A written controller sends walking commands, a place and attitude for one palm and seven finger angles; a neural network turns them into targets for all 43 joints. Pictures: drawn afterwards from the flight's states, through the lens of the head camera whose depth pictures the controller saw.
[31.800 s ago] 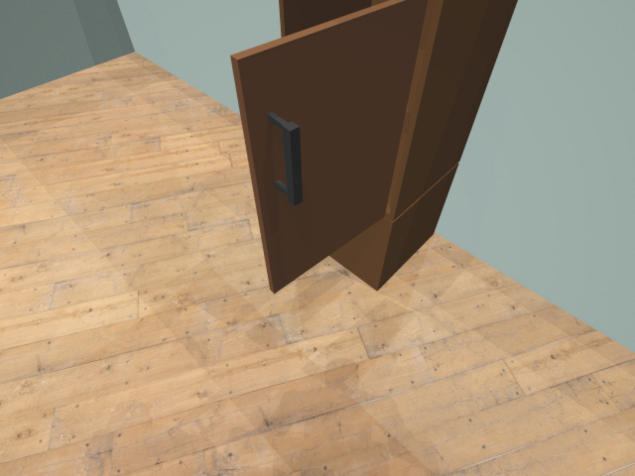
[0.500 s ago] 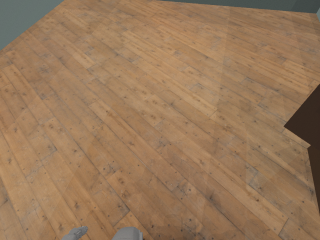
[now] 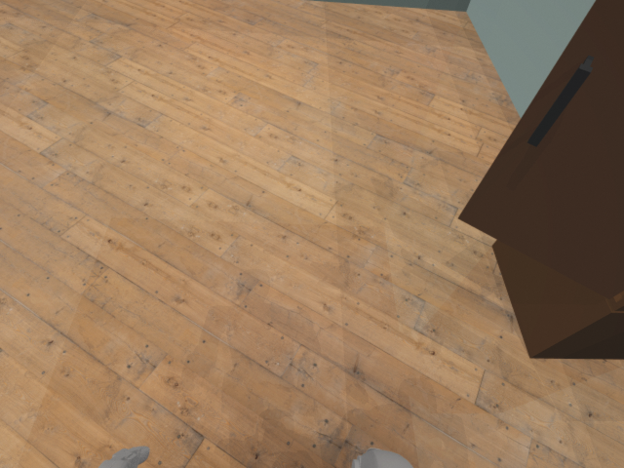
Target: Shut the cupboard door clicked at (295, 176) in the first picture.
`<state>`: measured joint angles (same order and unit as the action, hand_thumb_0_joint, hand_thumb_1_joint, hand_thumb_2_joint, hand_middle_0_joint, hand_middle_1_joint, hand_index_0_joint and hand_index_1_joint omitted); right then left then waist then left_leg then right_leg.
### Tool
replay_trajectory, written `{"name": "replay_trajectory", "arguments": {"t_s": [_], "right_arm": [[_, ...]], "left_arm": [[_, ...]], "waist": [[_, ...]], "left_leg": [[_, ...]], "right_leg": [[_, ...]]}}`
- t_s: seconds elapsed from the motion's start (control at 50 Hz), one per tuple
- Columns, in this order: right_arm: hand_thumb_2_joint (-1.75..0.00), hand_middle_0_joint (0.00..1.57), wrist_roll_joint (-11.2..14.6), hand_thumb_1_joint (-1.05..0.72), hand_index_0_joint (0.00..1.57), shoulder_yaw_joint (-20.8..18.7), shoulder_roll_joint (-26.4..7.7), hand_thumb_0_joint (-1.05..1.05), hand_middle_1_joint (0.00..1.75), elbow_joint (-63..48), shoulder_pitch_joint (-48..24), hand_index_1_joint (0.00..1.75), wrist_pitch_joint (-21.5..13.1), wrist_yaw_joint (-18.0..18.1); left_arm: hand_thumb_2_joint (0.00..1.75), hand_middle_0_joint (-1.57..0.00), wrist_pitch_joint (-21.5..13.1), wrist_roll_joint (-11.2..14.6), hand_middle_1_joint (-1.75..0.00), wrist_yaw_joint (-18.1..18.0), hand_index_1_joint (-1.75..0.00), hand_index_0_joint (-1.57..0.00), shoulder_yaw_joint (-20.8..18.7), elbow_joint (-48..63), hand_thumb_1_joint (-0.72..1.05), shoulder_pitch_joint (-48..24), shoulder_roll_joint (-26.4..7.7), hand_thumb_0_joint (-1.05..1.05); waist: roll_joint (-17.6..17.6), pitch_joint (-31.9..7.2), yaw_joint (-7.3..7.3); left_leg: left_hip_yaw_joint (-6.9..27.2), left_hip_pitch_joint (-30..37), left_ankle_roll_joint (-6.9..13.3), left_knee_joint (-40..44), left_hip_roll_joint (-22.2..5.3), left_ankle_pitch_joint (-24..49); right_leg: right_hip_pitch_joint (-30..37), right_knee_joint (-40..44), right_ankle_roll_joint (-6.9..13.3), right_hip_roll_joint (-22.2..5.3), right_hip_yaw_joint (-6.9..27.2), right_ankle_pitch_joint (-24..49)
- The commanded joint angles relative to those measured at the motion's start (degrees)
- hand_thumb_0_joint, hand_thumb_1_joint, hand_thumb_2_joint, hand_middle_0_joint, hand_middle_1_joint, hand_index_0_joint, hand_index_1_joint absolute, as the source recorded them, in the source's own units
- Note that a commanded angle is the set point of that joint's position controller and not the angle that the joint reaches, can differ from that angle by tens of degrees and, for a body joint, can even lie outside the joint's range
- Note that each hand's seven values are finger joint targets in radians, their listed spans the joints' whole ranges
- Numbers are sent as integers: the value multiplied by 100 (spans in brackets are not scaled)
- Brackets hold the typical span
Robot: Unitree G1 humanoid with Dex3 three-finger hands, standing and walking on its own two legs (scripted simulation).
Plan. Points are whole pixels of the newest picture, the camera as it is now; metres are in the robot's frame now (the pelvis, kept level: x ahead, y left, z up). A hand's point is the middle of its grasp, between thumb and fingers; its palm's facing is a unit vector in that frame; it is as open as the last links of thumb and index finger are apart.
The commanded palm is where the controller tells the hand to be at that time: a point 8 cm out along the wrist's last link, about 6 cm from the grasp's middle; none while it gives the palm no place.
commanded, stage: turn to face it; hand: left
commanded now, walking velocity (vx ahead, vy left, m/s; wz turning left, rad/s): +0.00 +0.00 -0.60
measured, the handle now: (559, 103) +0.73 -0.40 +0.07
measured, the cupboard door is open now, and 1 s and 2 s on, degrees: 54 54 54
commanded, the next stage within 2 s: take the last steps up to it in 0.82 s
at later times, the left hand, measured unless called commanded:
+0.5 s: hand (206, 441) +0.16 +0.16 -0.18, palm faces -0.26 -0.95 -0.20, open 7.4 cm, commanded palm none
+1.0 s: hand (258, 398) +0.23 +0.09 -0.16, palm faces -0.48 -0.84 -0.25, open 7.4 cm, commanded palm none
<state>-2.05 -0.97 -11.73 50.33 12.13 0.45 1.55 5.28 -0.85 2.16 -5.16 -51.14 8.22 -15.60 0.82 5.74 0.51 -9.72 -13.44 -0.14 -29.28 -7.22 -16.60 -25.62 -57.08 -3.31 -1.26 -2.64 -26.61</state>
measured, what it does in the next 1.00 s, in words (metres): steps on the spot, turning right: right foot, then left foot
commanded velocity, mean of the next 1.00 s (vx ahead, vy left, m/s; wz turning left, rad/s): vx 0.03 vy -0.02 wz -0.43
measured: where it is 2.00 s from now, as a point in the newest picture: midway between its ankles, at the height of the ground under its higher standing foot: (396, 460)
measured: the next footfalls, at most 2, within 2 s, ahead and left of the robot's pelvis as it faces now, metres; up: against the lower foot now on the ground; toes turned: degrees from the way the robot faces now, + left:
right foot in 0.14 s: +0.03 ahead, -0.15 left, +0.00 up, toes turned -10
left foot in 0.52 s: +0.13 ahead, +0.09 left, +0.00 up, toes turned -14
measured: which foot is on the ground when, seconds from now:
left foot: down 0.00-0.14, up 0.16-0.50, down 0.52-0.90, up 0.92-1.00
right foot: up 0.00-0.12, down 0.14-0.52, up 0.54-0.88, down 0.90-1.00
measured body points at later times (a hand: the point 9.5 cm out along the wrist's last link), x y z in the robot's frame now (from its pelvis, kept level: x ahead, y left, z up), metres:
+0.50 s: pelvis +0.04 -0.01 -0.01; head +0.08 +0.00 +0.44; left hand +0.18 +0.21 -0.16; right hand +0.06 -0.29 -0.13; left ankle +0.09 +0.10 -0.74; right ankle -0.01 -0.14 -0.74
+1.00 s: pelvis +0.04 -0.02 -0.01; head +0.06 -0.06 +0.44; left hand +0.25 +0.14 -0.14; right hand -0.08 -0.26 -0.17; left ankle +0.08 +0.10 -0.70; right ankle -0.03 -0.11 -0.74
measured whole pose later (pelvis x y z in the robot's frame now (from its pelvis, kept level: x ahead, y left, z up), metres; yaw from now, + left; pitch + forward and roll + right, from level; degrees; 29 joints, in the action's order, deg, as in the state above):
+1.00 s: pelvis +0.04 -0.02 -0.01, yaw -29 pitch +1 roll +0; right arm -1.3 -3.1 -14.3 57.7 15.8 3.7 1.3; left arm 1.5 -1.0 0.2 -2.2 -53.6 8.5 -10.7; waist -3.2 3.1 -2.0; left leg -4.5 -23.4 -3.1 -54.7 -4.9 -29.0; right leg -13.4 -31.2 1.1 0.0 -2.7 -18.7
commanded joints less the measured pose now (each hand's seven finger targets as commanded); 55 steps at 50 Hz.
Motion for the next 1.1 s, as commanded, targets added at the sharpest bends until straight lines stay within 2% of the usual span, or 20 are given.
{"name": "replay_trajectory", "arguments": {"t_s": [0.0, 0.08, 0.12, 0.14, 0.16, 0.24, 0.38, 0.44, 0.46, 0.5, 0.54, 0.62, 0.78, 0.84, 0.86, 0.88, 0.9, 0.92, 0.98, 1.08], "right_arm": [[-90, 20, 13, -90, 20, -438, -1351, 0, 30, -191, 353, 30, -45, 29], [-90, 20, 78, -90, 20, -493, -1389, 0, 30, -217, 123, 30, -4, -40], [-90, 20, 130, -90, 20, -311, -758, 0, 30, -620, -280, 30, 60, -83], [-90, 20, 122, -90, 20, -281, -816, 0, 30, -707, -536, 30, 128, -33], [-90, 20, 131, -90, 20, -299, -802, 0, 30, -650, -501, 30, 124, 14], [-90, 20, 111, -90, 20, -298, -820, 0, 30, -303, -153, 30, 127, -59], [-90, 20, 166, -90, 20, -282, -713, 0, 30, -442, -256, 30, 74, -56], [-90, 20, 178, -90, 20, -272, -734, 0, 30, -299, 264, 30, 2, -9], [-90, 20, 159, -90, 20, -300, -926, 0, 30, -223, 475, 30, -58, 15], [-90, 20, 29, -90, 20, -420, -1752, 0, 30, -327, 724, 30, -81, 49], [-90, 20, -8, -90, 20, -361, -1485, 0, 30, -337, 437, 30, -105, 91], [-90, 20, 8, -90, 20, -277, -1124, 0, 30, -312, 209, 30, -118, 111], [-90, 20, 13, -90, 20, -391, -1195, 0, 30, 147, 612, 30, -42, 42], [-90, 20, 73, -90, 20, -419, -1188, 0, 30, 186, 421, 30, -8, 19], [-90, 20, 126, -90, 20, -403, -994, 0, 30, 147, 440, 30, 0, -14], [-90, 20, 146, -90, 20, -295, -530, 0, 30, -31, 301, 30, 8, -57], [-90, 20, 141, -90, 20, -246, -561, 0, 30, -91, 1, 30, 111, -24], [-90, 20, 125, -90, 20, -262, -533, 0, 30, -42, 17, 30, 143, 19], [-90, 20, 63, -90, 20, -295, -675, 0, 30, 184, 220, 30, 77, -70], [-90, 20, 29, -90, 20, -311, -498, 0, 30, 101, 30, 30, -9, -152]], "left_arm": [[90, -20, -205, -22, -30, 41, -30, -20, -4, 600, 90, -319, -161, 0], [90, -20, -311, -45, -30, -8, -30, -20, -65, 416, 90, 373, -455, 0], [90, -20, -417, -50, -30, -152, -30, -20, -225, 220, 90, 1033, -1453, 0], [90, -20, -399, -3, -30, -202, -30, -20, -227, 211, 90, 1118, -1523, 0], [90, -20, -438, -24, -30, -273, -30, -20, -244, 243, 90, 833, -1388, 0], [90, -20, -463, -8, -30, -275, -30, -20, -72, 472, 90, 139, -880, 0], [90, -20, -427, -81, -30, -250, -30, -20, -147, 384, 90, 226, -1043, 0], [90, -20, -370, -29, -30, -238, -30, -20, -146, 426, 90, -18, -983, 0], [90, -20, -336, 10, -30, -236, -30, -20, -108, 458, 90, -14, -771, 0], [90, -20, -319, 44, -30, -165, -30, -20, -9, 617, 90, 286, -339, 0], [90, -20, -277, -47, -30, -130, -30, -20, -98, 494, 90, 28, -489, 0], [90, -20, -212, -16, -30, -41, -30, -20, -44, 330, 90, 126, -251, 0], [90, -20, -245, -29, -30, -75, -30, -20, 84, 288, 90, -145, -37, 0], [90, -20, -312, -35, -30, -117, -30, -20, 44, 90, 90, 404, -178, 0], [90, -20, -378, -69, -30, -165, -30, -20, -10, 25, 90, 630, -503, 0], [90, -20, -440, -117, -30, -241, -30, -20, -94, -53, 90, 783, -1027, 0], [90, -20, -457, -36, -30, -266, -30, -20, -54, -102, 90, 1009, -1158, 0], [90, -20, -483, -64, -30, -312, -30, -20, -104, -133, 90, 814, -1027, 0], [90, -20, -500, -33, -30, -303, -30, -20, -8, -42, 90, 255, -591, 0], [90, -20, -583, -94, -30, -218, -30, -20, -41, -190, 90, 390, -644, 0]], "waist": [[-1418, -788, -275], [-842, -941, 122], [1666, -901, 492], [1102, -791, 535], [1761, -845, 341], [764, -1014, -58], [836, -857, -11], [807, -912, -275], [341, -997, -336], [-1920, -1099, -340], [-1357, -738, -261], [-1069, -832, -111], [-1285, -836, -308], [-905, -917, 18], [-134, -1003, 99], [1403, -852, 194], [982, -785, 358], [1470, -781, 192], [1052, -633, -95], [738, -255, -33]], "left_leg": [[533, 855, 680, 553, -1370, 3003], [110, -4, 128, -573, -1162, 2029], [-5, -2164, -455, -2968, 201, -2138], [782, -2372, -406, -3604, 148, -2035], [983, -2716, -438, -3941, 151, -1838], [882, -1900, -554, -3517, 92, -652], [755, -1261, -509, -1690, 428, -710], [670, -130, -436, -171, 582, 257], [918, 606, -340, 594, 276, 632], [3069, 1024, 811, 1222, -2026, 1722], [2711, 301, 902, 1252, -1760, 1863], [1248, 737, 756, 897, -1133, 2943], [925, 719, 794, 675, -1249, 2893], [654, 118, 389, 95, -1025, 2089], [336, -489, 42, -533, -686, 1131], [-150, -1738, -311, -1588, 173, -1403], [548, -1667, -283, -2484, 258, -1978], [778, -2125, -286, -3071, 290, -1846], [762, -2115, -379, -3467, 99, -922], [439, -1514, -346, -1972, 197, -814]], "right_leg": [[174, 966, 107, 39, -258, 125], [1881, 3037, 374, 38, -236, 1634], [2688, 3804, 1372, -2132, 2586, 4175], [2400, 3759, 1620, -2148, 2560, 4412], [2462, 3765, 1624, -1917, 2817, 4275], [1906, 3509, 1346, -1186, 1489, 4056], [1620, 3454, 1425, -1127, 2061, 3595], [1035, 3045, 1039, -822, 2051, 3225], [535, 2650, 767, -502, 1850, 2618], [-584, 337, 227, 467, 471, -1020], [-636, -1083, 151, 158, 698, -604], [-524, -765, 19, -10, 340, 47], [489, 1343, 192, 102, -166, 110], [1729, 3132, 333, 82, -151, 1579], [2403, 3678, 545, -559, 603, 2258], [2844, 3959, 1084, -1870, 2103, 3541], [2149, 3920, 1563, -2198, 2186, 3976], [2298, 3967, 1671, -1891, 2279, 3787], [2101, 4090, 1498, -1287, 1392, 2295], [1467, 4449, 1573, -1170, 1474, 524]]}}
